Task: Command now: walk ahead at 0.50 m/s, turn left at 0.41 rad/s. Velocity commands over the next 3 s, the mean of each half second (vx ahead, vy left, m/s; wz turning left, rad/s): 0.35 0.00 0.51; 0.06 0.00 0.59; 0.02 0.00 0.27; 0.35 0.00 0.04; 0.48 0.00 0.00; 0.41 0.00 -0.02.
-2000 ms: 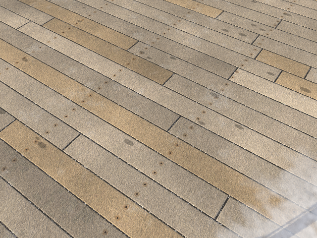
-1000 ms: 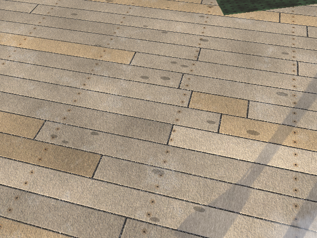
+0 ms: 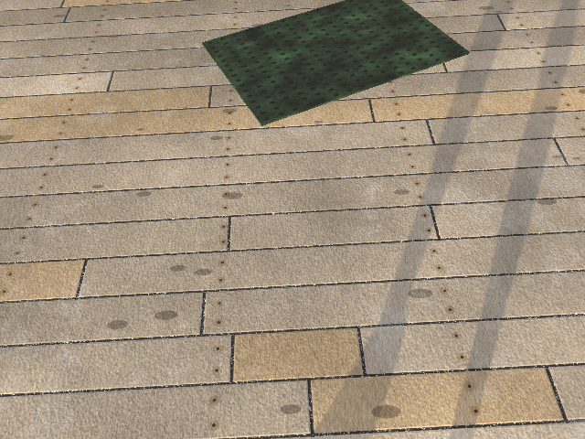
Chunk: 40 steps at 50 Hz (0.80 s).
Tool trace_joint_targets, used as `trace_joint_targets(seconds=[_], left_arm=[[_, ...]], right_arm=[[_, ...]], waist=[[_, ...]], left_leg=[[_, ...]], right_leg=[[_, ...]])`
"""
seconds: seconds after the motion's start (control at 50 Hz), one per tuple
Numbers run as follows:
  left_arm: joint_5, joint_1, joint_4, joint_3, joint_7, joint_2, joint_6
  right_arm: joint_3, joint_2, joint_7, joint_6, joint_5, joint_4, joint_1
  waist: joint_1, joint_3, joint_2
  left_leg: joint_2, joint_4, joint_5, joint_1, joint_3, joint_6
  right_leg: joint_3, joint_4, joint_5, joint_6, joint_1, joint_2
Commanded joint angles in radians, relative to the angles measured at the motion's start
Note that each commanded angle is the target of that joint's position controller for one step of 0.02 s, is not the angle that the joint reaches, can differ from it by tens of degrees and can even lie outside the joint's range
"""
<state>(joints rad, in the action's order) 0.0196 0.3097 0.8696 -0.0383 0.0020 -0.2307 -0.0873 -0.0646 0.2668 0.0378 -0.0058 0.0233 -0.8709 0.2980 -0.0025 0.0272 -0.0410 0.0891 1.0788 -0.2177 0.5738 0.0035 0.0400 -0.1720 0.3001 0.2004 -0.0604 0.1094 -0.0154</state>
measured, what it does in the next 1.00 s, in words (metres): walks ahead, turning left: left foot, then right foot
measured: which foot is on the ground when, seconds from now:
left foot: up 0.00-0.28, down 0.30-0.88, up 0.90-1.00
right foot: down 0.00-0.30, up 0.32-0.86, down 0.88-1.00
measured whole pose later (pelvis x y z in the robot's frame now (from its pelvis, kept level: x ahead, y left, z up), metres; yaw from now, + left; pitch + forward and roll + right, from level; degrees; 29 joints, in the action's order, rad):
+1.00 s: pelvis +0.30 +0.02 -0.01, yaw +36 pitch +0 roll +1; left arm 0.01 0.17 0.70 -0.02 0.04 -0.27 0.02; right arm -0.10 0.33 0.00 0.06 0.02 -0.74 0.22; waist -0.03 0.06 -0.06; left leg -0.15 0.99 -0.48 0.43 0.12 -0.01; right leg 0.01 0.46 0.23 -0.03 0.24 -0.01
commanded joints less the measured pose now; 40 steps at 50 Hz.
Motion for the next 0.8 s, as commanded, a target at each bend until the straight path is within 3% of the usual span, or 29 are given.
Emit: trace_joint_targets(seconds=[0.02, 0.08, 0.16, 0.2, 0.24, 0.26, 0.28, 0.3, 0.32, 0.34, 0.36, 0.38, 0.4, 0.42, 0.46, 0.5, 0.66, 0.72, 0.8], left_arm=[[-0.001, 0.007, -0.035, -0.024, 0.007, -0.102, -0.027], [0.0, 0.025, -0.018, -0.023, 0.009, -0.101, -0.026], [0.001, 0.08, 0.012, -0.032, 0.017, -0.134, -0.019], [0.003, 0.085, 0.022, -0.034, 0.022, -0.148, -0.007], [0.001, 0.072, 0.023, -0.043, 0.03, -0.179, 0.006], [-0.002, 0.062, 0.02, -0.047, 0.032, -0.194, 0.016], [-0.013, 0.045, 0.01, -0.048, 0.029, -0.198, 0.022], [-0.016, 0.066, -0.021, -0.035, 0.025, -0.147, 0.019], [-0.035, 0.141, -0.08, -0.024, 0.019, -0.083, 0.023], [-0.008, 0.064, -0.079, -0.028, 0.021, -0.133, 0.027], [-0.019, 0.006, -0.097, -0.019, 0.021, -0.107, 0.023], [-0.012, -0.011, -0.091, -0.018, 0.024, -0.106, 0.022], [0.007, -0.025, -0.097, -0.022, 0.024, -0.112, 0.035], [0.019, 0.006, -0.091, -0.023, 0.021, -0.114, 0.056], [0.019, 0.027, -0.096, -0.021, 0.018, -0.097, 0.087], [0.014, 0.013, -0.106, -0.02, 0.02, -0.091, 0.098], [0.007, -0.166, -0.176, -0.024, 0.029, -0.12, 0.119], [-0.002, -0.193, -0.193, -0.021, 0.033, -0.123, 0.113], [-0.019, -0.178, -0.208, -0.015, 0.039, -0.131, 0.097]], right_arm=[[-0.008, 0.022, 0.012, 0.003, 0.004, 0.059, -0.023], [0.003, 0.006, 0.022, -0.001, 0.006, 0.095, -0.122], [0.014, 0.008, 0.037, -0.004, 0.014, 0.15, -0.245], [0.012, 0.014, 0.036, -0.005, 0.019, 0.162, -0.251], [0.004, 0.028, 0.024, -0.011, 0.026, 0.143, -0.161], [-0.006, 0.044, 0.015, -0.02, 0.028, 0.117, -0.058], [-0.022, 0.072, 0.0, -0.035, 0.039, 0.077, 0.076], [-0.051, 0.179, -0.015, -0.044, 0.041, 0.062, 0.147], [-0.084, 0.312, -0.017, -0.032, 0.014, 0.093, 0.099], [-0.086, 0.286, -0.023, -0.019, -0.028, 0.106, 0.121], [-0.071, 0.232, -0.034, -0.013, -0.031, 0.106, 0.054], [-0.05, 0.16, -0.038, -0.008, -0.031, 0.107, 0.001], [-0.039, 0.123, -0.044, -0.005, -0.038, 0.111, -0.034], [-0.029, 0.1, -0.045, -0.003, -0.035, 0.119, -0.065], [-0.035, 0.13, -0.036, -0.014, -0.021, 0.121, -0.052], [-0.044, 0.16, -0.033, -0.018, -0.015, 0.127, -0.045], [-0.052, 0.173, -0.044, 0.019, -0.01, 0.148, 0.01], [-0.056, 0.177, -0.044, 0.028, -0.004, 0.155, 0.021], [-0.06, 0.188, -0.039, 0.037, 0.0, 0.169, 0.0]], waist=[[-0.01, 0.041, 0.11], [0.004, 0.064, 0.108], [0.036, 0.088, 0.104], [0.027, 0.089, 0.098], [-0.009, 0.022, 0.126], [-0.049, -0.041, 0.128], [-0.115, -0.125, 0.089], [-0.125, -0.219, -0.026], [-0.049, -0.362, -0.226], [-0.092, -0.395, -0.002], [-0.072, -0.261, 0.004], [-0.035, -0.14, 0.059], [-0.007, -0.087, 0.05], [0.023, -0.082, 0.04], [0.04, -0.114, 0.034], [0.039, -0.133, 0.025], [-0.03, -0.087, -0.047], [-0.043, -0.073, -0.062], [-0.035, -0.079, -0.079]], left_leg=[[0.031, -0.025, 0.108, 0.123, 0.016, -0.013], [0.019, -0.193, 0.202, 0.117, -0.018, -0.012], [-0.004, -0.373, 0.206, 0.074, -0.094, 0.029], [-0.04, -0.428, 0.142, 0.037, -0.131, 0.06], [-0.125, -0.448, 0.051, -0.08, -0.182, 0.096], [-0.163, -0.482, 0.04, -0.186, -0.178, 0.117], [-0.18, -0.588, 0.154, -0.376, -0.147, 0.144], [0.01, -0.569, 0.442, -0.622, 0.068, 0.194], [0.315, -0.598, 0.941, -0.886, 0.581, 0.411], [0.289, -0.62, 1.009, -0.854, 0.507, 0.408], [0.262, -0.638, 0.952, -0.733, 0.391, 0.38], [0.194, -0.68, 0.862, -0.588, 0.317, 0.317], [0.138, -0.709, 0.797, -0.496, 0.272, 0.276], [0.105, -0.732, 0.774, -0.422, 0.232, 0.255], [0.081, -0.732, 0.826, -0.38, 0.212, 0.245], [0.062, -0.736, 0.788, -0.365, 0.21, 0.232], [0.044, -0.762, 0.301, -0.421, 0.369, 0.194], [0.046, -0.732, 0.309, -0.442, 0.423, 0.197], [0.039, -0.671, 0.472, -0.448, 0.492, 0.188]], right_leg=[[0.117, -0.185, -0.223, -0.094, -0.015, 0.272], [0.038, -0.178, -0.264, -0.09, -0.03, 0.256], [-0.027, -0.151, -0.369, -0.077, -0.113, 0.284], [-0.065, -0.068, -0.592, -0.061, -0.172, 0.29], [-0.091, 0.131, -0.972, -0.04, -0.212, 0.278], [-0.09, 0.298, -1.012, -0.031, -0.2, 0.27], [-0.099, 0.534, -0.851, 0.001, -0.118, 0.244], [-0.097, 0.84, -0.293, 0.042, 0.118, 0.174], [0.014, 1.216, 0.436, 0.101, 0.468, -0.044], [0.196, 1.221, 0.35, 0.096, 0.506, 0.022], [0.201, 1.184, 0.269, 0.091, 0.54, 0.059], [0.2, 1.08, 0.225, 0.09, 0.524, 0.091], [0.207, 1.007, 0.209, 0.095, 0.494, 0.107], [0.206, 0.965, 0.196, 0.1, 0.435, 0.106], [0.195, 0.906, 0.179, 0.11, 0.39, 0.087], [0.193, 0.851, 0.144, 0.115, 0.395, 0.08], [0.241, 0.643, 0.09, 0.126, 0.491, 0.061], [0.251, 0.565, 0.134, 0.115, 0.465, 0.034], [0.253, 0.431, 0.205, 0.087, 0.349, -0.015]])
